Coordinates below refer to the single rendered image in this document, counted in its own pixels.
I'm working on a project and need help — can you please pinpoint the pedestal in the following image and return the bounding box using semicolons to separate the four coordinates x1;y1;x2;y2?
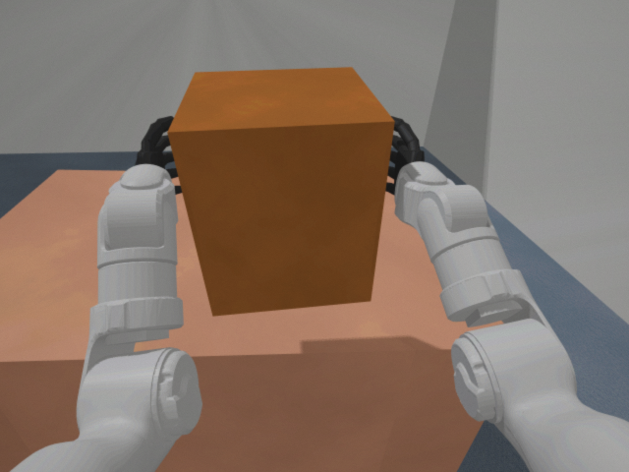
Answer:
0;170;503;472

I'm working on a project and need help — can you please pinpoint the robot right hand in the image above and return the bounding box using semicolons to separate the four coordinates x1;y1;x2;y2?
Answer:
385;116;425;195

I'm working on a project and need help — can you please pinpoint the robot left hand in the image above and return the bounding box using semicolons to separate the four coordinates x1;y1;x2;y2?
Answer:
135;116;182;195

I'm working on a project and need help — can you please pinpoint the robot right upper arm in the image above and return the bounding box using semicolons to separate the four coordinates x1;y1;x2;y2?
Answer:
451;319;629;472

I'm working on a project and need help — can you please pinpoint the robot left forearm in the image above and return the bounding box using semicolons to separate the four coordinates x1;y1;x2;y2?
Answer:
77;164;184;430

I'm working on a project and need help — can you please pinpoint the robot right forearm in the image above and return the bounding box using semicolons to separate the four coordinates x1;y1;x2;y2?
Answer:
394;161;577;394

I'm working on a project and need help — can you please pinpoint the robot left upper arm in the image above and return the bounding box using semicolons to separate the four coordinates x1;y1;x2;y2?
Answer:
10;347;202;472

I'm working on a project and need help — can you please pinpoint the carton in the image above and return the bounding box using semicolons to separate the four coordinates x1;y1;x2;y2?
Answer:
167;67;395;317

